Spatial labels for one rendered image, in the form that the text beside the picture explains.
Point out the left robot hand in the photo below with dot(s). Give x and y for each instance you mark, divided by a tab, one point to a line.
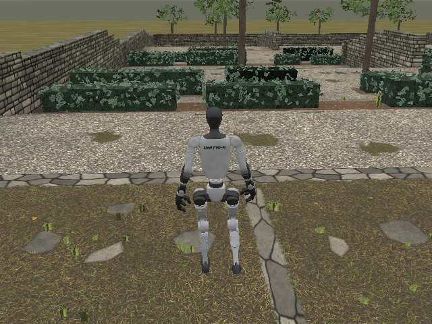
179	202

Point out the robot right forearm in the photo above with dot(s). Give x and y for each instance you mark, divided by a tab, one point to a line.
248	178

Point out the humanoid robot torso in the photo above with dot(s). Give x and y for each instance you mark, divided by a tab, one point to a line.
215	162

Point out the right robot foot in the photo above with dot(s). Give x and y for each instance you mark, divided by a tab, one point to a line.
236	268

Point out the right robot upper arm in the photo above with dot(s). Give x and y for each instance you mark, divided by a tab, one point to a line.
236	142

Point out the robot left forearm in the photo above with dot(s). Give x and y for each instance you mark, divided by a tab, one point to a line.
183	183

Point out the left robot upper arm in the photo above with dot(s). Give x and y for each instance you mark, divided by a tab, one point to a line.
190	154

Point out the right robot hand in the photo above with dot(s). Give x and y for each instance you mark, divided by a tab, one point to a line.
246	191

